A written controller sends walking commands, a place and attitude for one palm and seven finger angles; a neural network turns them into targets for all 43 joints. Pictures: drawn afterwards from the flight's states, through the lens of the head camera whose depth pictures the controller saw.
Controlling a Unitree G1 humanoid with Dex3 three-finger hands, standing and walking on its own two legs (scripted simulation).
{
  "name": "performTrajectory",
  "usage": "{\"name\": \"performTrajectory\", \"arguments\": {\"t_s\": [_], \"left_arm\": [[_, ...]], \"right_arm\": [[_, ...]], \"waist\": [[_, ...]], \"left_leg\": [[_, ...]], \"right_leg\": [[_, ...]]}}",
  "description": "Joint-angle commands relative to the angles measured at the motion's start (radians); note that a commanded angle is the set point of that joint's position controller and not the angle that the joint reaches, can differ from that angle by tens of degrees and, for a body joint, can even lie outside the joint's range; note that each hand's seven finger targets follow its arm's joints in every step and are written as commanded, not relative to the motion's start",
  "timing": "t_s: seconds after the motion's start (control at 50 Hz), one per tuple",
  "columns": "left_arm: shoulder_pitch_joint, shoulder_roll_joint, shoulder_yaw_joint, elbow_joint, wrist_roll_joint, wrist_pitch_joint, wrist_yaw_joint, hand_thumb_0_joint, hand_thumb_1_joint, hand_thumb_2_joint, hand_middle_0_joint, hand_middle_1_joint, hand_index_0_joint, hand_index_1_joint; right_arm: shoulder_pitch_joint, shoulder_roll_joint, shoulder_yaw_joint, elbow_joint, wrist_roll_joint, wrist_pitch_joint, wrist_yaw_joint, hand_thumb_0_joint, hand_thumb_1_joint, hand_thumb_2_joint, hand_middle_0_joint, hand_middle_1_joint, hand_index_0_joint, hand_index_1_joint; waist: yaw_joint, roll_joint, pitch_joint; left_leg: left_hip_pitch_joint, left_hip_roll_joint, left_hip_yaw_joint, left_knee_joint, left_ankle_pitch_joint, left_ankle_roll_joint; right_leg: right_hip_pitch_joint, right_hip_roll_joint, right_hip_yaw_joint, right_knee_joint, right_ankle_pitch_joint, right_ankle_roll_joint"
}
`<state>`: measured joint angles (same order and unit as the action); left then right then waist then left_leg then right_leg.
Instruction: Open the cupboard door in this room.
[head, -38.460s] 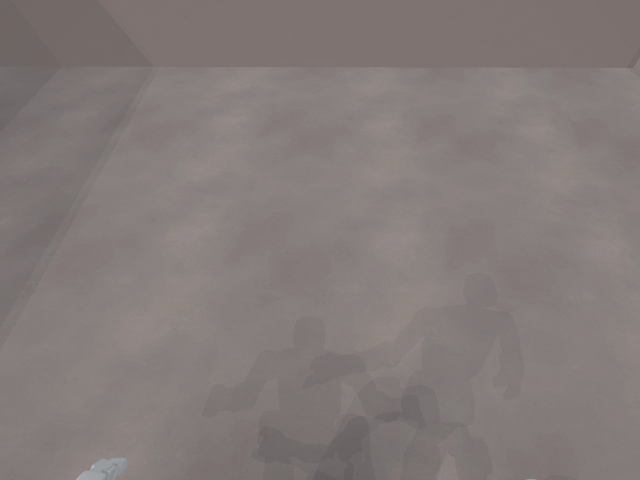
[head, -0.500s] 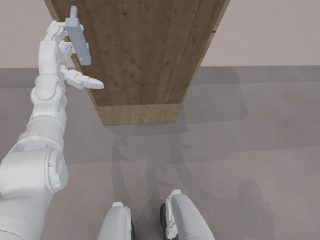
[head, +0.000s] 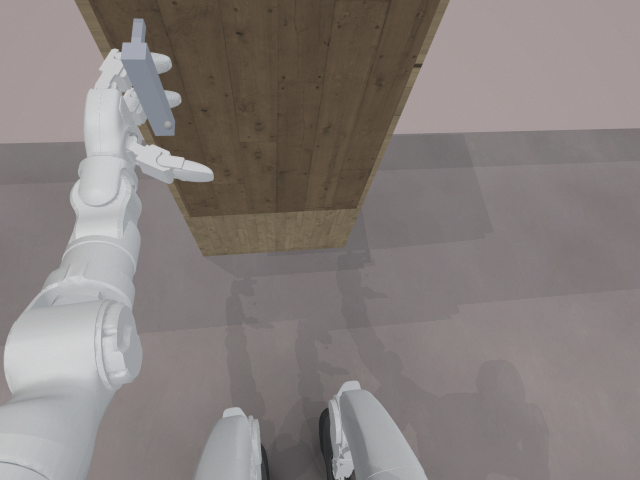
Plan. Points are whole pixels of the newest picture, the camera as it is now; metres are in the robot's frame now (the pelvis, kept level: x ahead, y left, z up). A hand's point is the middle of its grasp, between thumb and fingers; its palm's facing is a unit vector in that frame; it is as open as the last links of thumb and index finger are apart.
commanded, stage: slide the fingers in behind the handle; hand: left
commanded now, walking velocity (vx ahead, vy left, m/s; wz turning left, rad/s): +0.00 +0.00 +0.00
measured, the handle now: (152, 80) +0.59 +0.14 +0.06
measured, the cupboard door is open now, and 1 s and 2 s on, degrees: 0 0 44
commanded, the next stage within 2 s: close the thumb around the handle in 0.08 s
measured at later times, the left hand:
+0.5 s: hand (167, 127) +0.53 +0.13 +0.05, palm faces -0.03 -1.00 -0.03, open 11.1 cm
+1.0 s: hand (170, 123) +0.53 +0.12 +0.05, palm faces -0.02 -1.00 -0.02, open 6.1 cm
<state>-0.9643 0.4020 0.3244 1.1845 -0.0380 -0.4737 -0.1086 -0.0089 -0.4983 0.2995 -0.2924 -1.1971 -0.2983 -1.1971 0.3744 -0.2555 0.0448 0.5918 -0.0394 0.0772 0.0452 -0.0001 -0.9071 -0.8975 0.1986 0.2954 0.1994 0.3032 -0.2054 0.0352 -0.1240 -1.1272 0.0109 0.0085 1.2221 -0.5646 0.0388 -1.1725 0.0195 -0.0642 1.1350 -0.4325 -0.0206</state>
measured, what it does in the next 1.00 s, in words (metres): stands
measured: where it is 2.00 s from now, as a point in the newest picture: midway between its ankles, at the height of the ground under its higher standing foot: outside the picture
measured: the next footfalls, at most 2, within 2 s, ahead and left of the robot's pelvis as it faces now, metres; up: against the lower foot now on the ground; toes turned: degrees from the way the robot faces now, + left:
none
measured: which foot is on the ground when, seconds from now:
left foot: down 0.00-1.00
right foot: down 0.00-1.00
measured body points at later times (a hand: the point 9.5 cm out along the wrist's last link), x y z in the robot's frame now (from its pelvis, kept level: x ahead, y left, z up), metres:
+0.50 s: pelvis +0.00 +0.00 +0.00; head +0.16 +0.02 +0.42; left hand +0.52 +0.18 +0.05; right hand +0.01 -0.26 -0.11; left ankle +0.00 +0.09 -0.63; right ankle +0.05 -0.11 -0.63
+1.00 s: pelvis +0.00 +0.00 +0.00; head +0.16 +0.01 +0.42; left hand +0.53 +0.18 +0.05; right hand +0.01 -0.26 -0.12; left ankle +0.00 +0.09 -0.63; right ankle +0.05 -0.11 -0.63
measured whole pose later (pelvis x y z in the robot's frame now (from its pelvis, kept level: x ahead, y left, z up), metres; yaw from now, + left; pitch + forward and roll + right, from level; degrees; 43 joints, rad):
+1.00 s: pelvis +0.00 +0.00 +0.00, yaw +0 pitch +27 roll -3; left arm -0.98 0.40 0.32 1.20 -0.03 -0.48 -0.10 0.01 0.68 0.81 -0.35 -1.32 -0.34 -1.34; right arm 0.36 -0.26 0.04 0.60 -0.04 0.08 0.04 0.00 -0.91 -0.90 0.20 0.30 0.20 0.30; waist -0.20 0.04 -0.12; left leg -1.13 0.01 0.00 1.23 -0.57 0.03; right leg -1.18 0.02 -0.07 1.14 -0.44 -0.03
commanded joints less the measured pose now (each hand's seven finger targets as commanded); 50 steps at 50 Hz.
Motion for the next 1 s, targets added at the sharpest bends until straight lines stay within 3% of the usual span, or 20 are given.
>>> {"name": "performTrajectory", "arguments": {"t_s": [0.0,0.02,0.06,0.12,0.16,0.26,0.38,0.42,0.46,0.48,0.54,0.66,0.74,0.78,0.8,0.86,0.88,0.94,0.96,0.98], "left_arm": [[-0.440,0.188,0.010,-0.210,-0.001,-0.071,0.009,0.000,-0.500,0.300,-0.300,-1.200,-0.300,-1.200],[-0.445,0.161,-0.011,-0.217,-0.003,-0.076,0.009,0.000,-0.500,0.300,-0.300,-1.200,-0.300,-1.200],[-0.428,0.160,-0.002,-0.187,-0.012,-0.068,0.009,0.000,-0.500,0.300,-0.300,-1.200,-0.300,-1.200],[-0.436,0.192,0.019,-0.221,-0.012,-0.076,0.007,0.000,-0.500,0.300,-0.300,-1.200,-0.300,-1.200],[-0.427,0.174,0.005,-0.214,-0.008,-0.075,0.007,0.000,-0.500,0.300,-0.300,-1.200,-0.300,-1.200],[-0.402,0.167,0.013,-0.233,-0.017,-0.078,0.009,0.000,-0.220,0.420,-0.320,-1.230,-0.320,-1.230],[-0.402,0.158,0.000,-0.205,-0.013,-0.078,0.012,0.000,0.116,0.564,-0.344,-1.266,-0.344,-1.266],[-0.402,0.190,0.024,-0.230,-0.014,-0.086,0.011,0.000,0.228,0.612,-0.352,-1.278,-0.352,-1.278],[-0.392,0.166,0.008,-0.243,-0.014,-0.090,0.010,0.000,0.340,0.660,-0.360,-1.290,-0.360,-1.290],[-0.394,0.135,-0.017,-0.240,-0.017,-0.087,0.008,0.000,0.396,0.684,-0.364,-1.296,-0.364,-1.296],[-0.395,0.153,-0.002,-0.242,-0.016,-0.089,0.011,0.000,0.564,0.756,-0.376,-1.314,-0.376,-1.314],[-0.432,0.122,-0.035,-0.203,-0.005,-0.080,0.018,0.000,0.900,0.900,-0.400,-1.350,-0.400,-1.350],[-0.423,0.153,-0.005,-0.217,-0.010,-0.081,0.017,0.000,0.900,0.900,-0.400,-1.350,-0.400,-1.350],[-0.415,0.122,-0.028,-0.183,-0.014,-0.068,0.010,0.000,0.900,0.900,-0.400,-1.350,-0.400,-1.350],[-0.427,0.156,-0.007,-0.184,-0.009,-0.067,0.013,0.000,0.900,0.900,-0.400,-1.350,-0.400,-1.350],[-0.462,0.169,-0.011,-0.190,0.005,-0.070,0.014,0.000,0.900,0.900,-0.400,-1.350,-0.400,-1.350],[-0.442,0.190,0.005,-0.183,0.009,-0.069,0.014,0.000,0.900,0.900,-0.400,-1.350,-0.400,-1.350],[-0.452,0.187,0.001,-0.179,0.002,-0.063,0.007,0.000,0.900,0.900,-0.400,-1.350,-0.400,-1.350],[-0.437,0.211,0.021,-0.176,0.004,-0.062,0.005,0.000,0.900,0.900,-0.400,-1.350,-0.400,-1.350],[-0.446,0.163,-0.015,-0.190,-0.001,-0.062,0.002,0.000,0.900,0.900,-0.400,-1.350,-0.400,-1.350]], "right_arm": [[0.189,-0.180,-0.069,-0.033,-0.007,-0.009,-0.012,0.000,-0.900,-0.900,0.200,0.300,0.200,0.300],[0.190,-0.179,-0.071,-0.037,-0.008,-0.010,-0.011,0.000,-0.900,-0.900,0.200,0.300,0.200,0.300],[0.190,-0.179,-0.070,-0.030,-0.007,-0.010,-0.011,0.000,-0.900,-0.900,0.200,0.300,0.200,0.300],[0.189,-0.182,-0.070,-0.035,-0.008,-0.010,-0.013,0.000,-0.900,-0.900,0.200,0.300,0.200,0.300],[0.186,-0.180,-0.071,-0.032,-0.008,-0.006,-0.012,0.000,-0.900,-0.900,0.200,0.300,0.200,0.300],[0.186,-0.177,-0.075,-0.035,-0.007,-0.003,-0.010,0.000,-0.900,-0.900,0.200,0.300,0.200,0.300],[0.178,-0.177,-0.071,-0.030,-0.005,-0.003,-0.012,0.000,-0.900,-0.900,0.200,0.300,0.200,0.300],[0.180,-0.180,-0.072,-0.037,-0.007,-0.004,-0.014,0.000,-0.900,-0.900,0.200,0.300,0.200,0.300],[0.178,-0.178,-0.074,-0.034,-0.007,-0.003,-0.012,0.000,-0.900,-0.900,0.200,0.300,0.200,0.300],[0.175,-0.174,-0.074,-0.035,-0.006,-0.003,-0.010,0.000,-0.900,-0.900,0.200,0.300,0.200,0.300],[0.179,-0.179,-0.077,-0.030,-0.007,-0.001,-0.011,0.000,-0.900,-0.900,0.200,0.300,0.200,0.300],[0.183,-0.180,-0.077,-0.017,-0.009,0.001,-0.012,0.000,-0.900,-0.900,0.200,0.300,0.200,0.300],[0.188,-0.180,-0.077,-0.021,-0.011,-0.002,-0.012,0.000,-0.900,-0.900,0.200,0.300,0.200,0.300],[0.185,-0.175,-0.074,-0.021,-0.007,-0.001,-0.012,0.000,-0.900,-0.900,0.200,0.300,0.200,0.300],[0.187,-0.180,-0.073,-0.021,-0.007,0.000,-0.014,0.000,-0.900,-0.900,0.200,0.300,0.200,0.300],[0.187,-0.178,-0.070,-0.020,-0.009,-0.002,-0.017,0.000,-0.900,-0.900,0.200,0.300,0.200,0.300],[0.190,-0.179,-0.069,-0.022,-0.010,-0.001,-0.017,0.000,-0.900,-0.900,0.200,0.300,0.200,0.300],[0.186,-0.178,-0.067,-0.026,-0.008,-0.004,-0.018,0.000,-0.900,-0.900,0.200,0.300,0.200,0.300],[0.187,-0.180,-0.068,-0.028,-0.007,-0.003,-0.020,0.000,-0.900,-0.900,0.200,0.300,0.200,0.300],[0.183,-0.174,-0.067,-0.034,-0.007,-0.004,-0.018,0.000,-0.900,-0.900,0.200,0.300,0.200,0.300]], "waist": [[-0.015,0.095,-0.537],[-0.021,0.118,-0.550],[-0.024,0.078,-0.535],[-0.011,0.095,-0.563],[-0.012,0.107,-0.550],[-0.003,0.092,-0.575],[-0.013,0.071,-0.517],[0.001,0.096,-0.550],[0.004,0.115,-0.576],[-0.005,0.109,-0.560],[-0.002,0.113,-0.561],[-0.028,0.091,-0.525],[-0.009,0.110,-0.585],[-0.026,0.067,-0.526],[-0.023,0.051,-0.516],[-0.028,0.100,-0.528],[-0.017,0.081,-0.536],[-0.028,0.083,-0.532],[-0.016,0.079,-0.533],[-0.023,0.083,-0.543]], "left_leg": [[0.292,-0.008,-0.067,-0.138,0.398,-0.017],[0.328,-0.006,-0.074,-0.137,0.422,-0.020],[0.297,-0.006,-0.068,-0.131,0.417,-0.017],[0.305,-0.007,-0.068,-0.133,0.424,-0.019],[0.326,-0.004,-0.075,-0.136,0.447,-0.026],[0.335,-0.005,-0.070,-0.132,0.471,-0.025],[0.300,-0.006,-0.068,-0.142,0.420,-0.022],[0.319,-0.007,-0.069,-0.141,0.443,-0.023],[0.359,-0.002,-0.075,-0.137,0.486,-0.031],[0.352,-0.003,-0.073,-0.136,0.479,-0.029],[0.363,0.000,-0.078,-0.137,0.492,-0.032],[0.346,0.000,-0.081,-0.134,0.456,-0.029],[0.350,-0.006,-0.075,-0.128,0.479,-0.028],[0.298,-0.007,-0.066,-0.129,0.440,-0.020],[0.271,-0.009,-0.063,-0.132,0.415,-0.016],[0.279,-0.011,-0.063,-0.125,0.407,-0.015],[0.276,-0.011,-0.066,-0.129,0.405,-0.016],[0.253,-0.012,-0.058,-0.122,0.390,-0.011],[0.252,-0.012,-0.057,-0.125,0.393,-0.013],[0.255,-0.015,-0.056,-0.126,0.389,-0.011]], "right_leg": [[0.345,0.019,0.041,-0.101,0.290,-0.006],[0.320,0.021,0.037,-0.098,0.294,-0.008],[0.337,0.022,0.039,-0.101,0.304,-0.004],[0.354,0.020,0.041,-0.094,0.314,-0.007],[0.332,0.019,0.034,-0.093,0.314,-0.007],[0.361,0.021,0.037,-0.095,0.345,-0.006],[0.352,0.021,0.037,-0.104,0.309,-0.005],[0.361,0.021,0.039,-0.096,0.324,-0.009],[0.345,0.020,0.034,-0.091,0.337,-0.008],[0.340,0.022,0.034,-0.095,0.335,-0.007],[0.329,0.021,0.032,-0.092,0.335,-0.007],[0.300,0.020,0.029,-0.098,0.307,-0.005],[0.341,0.019,0.036,-0.093,0.341,-0.007],[0.350,0.021,0.040,-0.105,0.334,-0.003],[0.366,0.020,0.044,-0.107,0.326,-0.003],[0.344,0.017,0.047,-0.102,0.313,-0.003],[0.359,0.018,0.046,-0.100,0.311,-0.005],[0.364,0.017,0.052,-0.104,0.314,-0.003],[0.376,0.018,0.052,-0.103,0.317,-0.004],[0.381,0.018,0.054,-0.105,0.319,-0.003]]}}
